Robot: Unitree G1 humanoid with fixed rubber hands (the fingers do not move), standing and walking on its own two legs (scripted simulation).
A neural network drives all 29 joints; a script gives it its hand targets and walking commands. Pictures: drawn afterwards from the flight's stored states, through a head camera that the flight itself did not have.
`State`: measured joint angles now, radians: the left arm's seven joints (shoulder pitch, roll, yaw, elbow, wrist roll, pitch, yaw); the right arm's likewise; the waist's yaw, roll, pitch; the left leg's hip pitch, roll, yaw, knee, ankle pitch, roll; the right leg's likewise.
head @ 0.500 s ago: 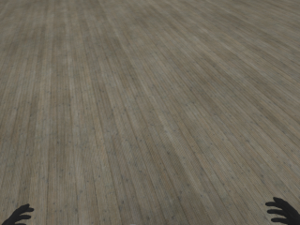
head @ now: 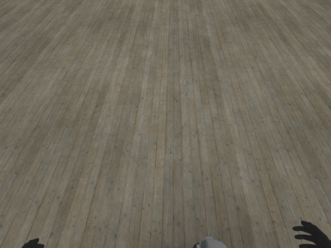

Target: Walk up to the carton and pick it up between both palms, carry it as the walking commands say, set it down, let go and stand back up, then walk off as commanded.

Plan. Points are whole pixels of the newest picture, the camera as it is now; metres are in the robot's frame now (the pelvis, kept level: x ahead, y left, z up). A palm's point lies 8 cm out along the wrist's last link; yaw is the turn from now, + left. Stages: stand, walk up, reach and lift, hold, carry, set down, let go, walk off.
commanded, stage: walk up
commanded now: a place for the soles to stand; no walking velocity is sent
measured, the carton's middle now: out of the picture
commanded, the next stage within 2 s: none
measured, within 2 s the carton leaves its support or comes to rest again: neither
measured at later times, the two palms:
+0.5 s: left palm out of the picture +0.08 +0.47 -0.05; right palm (193, 93) +0.62 -0.08 -0.02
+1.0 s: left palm out of the picture +0.38 +0.62 -0.03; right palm (156, 78) +0.81 +0.06 -0.10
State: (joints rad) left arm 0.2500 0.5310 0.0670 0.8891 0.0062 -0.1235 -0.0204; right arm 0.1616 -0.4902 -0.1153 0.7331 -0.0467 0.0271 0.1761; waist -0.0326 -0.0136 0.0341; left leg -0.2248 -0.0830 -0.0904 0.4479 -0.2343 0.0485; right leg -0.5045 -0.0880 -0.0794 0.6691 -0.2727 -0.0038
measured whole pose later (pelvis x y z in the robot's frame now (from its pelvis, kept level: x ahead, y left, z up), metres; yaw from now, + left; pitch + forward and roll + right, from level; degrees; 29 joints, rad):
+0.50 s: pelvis +0.24 +0.10 -0.01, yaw +22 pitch +1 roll -1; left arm 0.37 0.61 0.11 0.95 0.02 -0.12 -0.01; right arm -0.15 -0.55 -0.09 0.82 -0.01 0.01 0.22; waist 0.10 0.06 -0.04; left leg -0.49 0.11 0.06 0.56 -0.17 0.00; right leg 0.07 -0.22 -0.39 0.35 -0.35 0.07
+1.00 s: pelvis +0.51 +0.26 -0.01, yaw +36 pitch +0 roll -1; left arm 0.23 0.54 0.09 0.84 0.01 -0.16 -0.01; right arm 0.16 -0.51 -0.09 0.87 -0.03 -0.03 0.13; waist 0.01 0.10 -0.02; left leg -0.52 0.03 -0.05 1.08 -0.31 -0.01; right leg -0.31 -0.09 -0.23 0.54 -0.23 -0.03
